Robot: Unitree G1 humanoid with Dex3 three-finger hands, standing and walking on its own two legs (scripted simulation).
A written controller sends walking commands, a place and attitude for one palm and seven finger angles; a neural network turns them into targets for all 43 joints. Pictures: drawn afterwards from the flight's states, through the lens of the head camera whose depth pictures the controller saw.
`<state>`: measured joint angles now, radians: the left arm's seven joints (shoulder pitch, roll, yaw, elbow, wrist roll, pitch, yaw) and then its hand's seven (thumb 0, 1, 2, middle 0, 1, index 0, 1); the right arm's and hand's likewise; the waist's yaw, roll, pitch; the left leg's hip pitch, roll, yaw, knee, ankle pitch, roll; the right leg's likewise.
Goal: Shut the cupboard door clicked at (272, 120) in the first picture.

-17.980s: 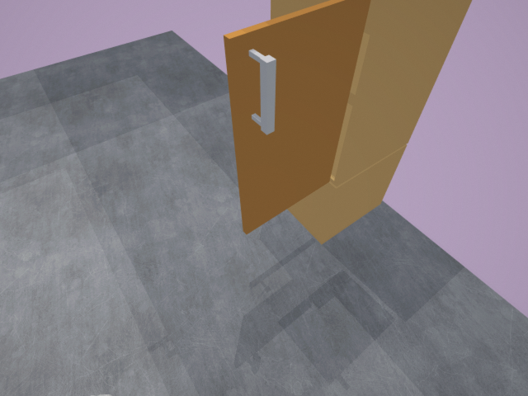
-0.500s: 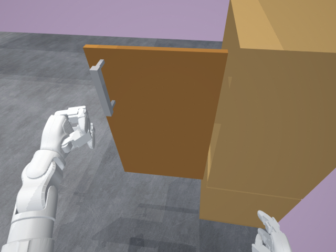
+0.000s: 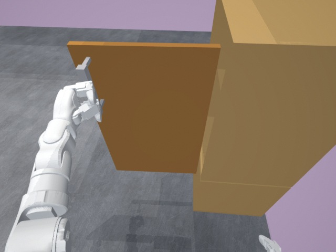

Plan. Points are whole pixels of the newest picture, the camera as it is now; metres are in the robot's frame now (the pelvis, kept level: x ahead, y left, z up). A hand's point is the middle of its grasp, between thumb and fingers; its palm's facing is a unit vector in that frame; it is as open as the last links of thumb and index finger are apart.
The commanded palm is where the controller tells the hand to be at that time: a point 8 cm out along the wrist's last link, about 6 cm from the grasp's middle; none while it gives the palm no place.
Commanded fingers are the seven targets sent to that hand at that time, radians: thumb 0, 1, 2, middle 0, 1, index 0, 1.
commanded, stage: bring the fist close to the handle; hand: left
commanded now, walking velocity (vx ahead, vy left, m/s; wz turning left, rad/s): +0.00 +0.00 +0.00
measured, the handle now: (93, 88) +0.48 +0.21 +0.14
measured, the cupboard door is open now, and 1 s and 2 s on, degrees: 92 82 67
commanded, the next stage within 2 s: push the door shut along its arc in 0.28 s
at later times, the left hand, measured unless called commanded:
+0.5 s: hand (96, 108) +0.40 +0.18 +0.15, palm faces +0.03 -1.00 -0.02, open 3.1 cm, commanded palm +0.38 +0.24 +0.15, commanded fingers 0.00 0.90 0.90 -1.30 -1.50 -1.30 -1.50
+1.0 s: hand (107, 90) +0.46 +0.17 +0.15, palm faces -0.13 -0.99 -0.01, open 3.1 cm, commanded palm +0.45 +0.22 +0.15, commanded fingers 0.00 0.90 0.90 -1.30 -1.50 -1.30 -1.50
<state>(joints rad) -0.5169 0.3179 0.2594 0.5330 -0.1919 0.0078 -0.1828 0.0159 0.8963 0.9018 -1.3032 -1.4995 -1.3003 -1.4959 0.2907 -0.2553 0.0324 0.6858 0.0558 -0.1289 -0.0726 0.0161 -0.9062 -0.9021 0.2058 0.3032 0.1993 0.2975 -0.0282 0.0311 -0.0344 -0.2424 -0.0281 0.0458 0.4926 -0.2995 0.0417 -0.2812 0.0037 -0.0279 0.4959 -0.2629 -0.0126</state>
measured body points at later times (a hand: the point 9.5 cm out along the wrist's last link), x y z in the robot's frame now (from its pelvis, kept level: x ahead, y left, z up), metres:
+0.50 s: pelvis +0.00 -0.02 +0.00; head +0.01 -0.03 +0.45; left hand +0.40 +0.24 +0.15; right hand +0.13 -0.27 -0.11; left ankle -0.03 +0.09 -0.74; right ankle -0.01 -0.11 -0.74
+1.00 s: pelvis +0.00 -0.01 -0.01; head +0.05 -0.01 +0.44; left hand +0.46 +0.23 +0.15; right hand +0.03 -0.29 -0.12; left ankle -0.03 +0.09 -0.74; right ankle -0.01 -0.11 -0.74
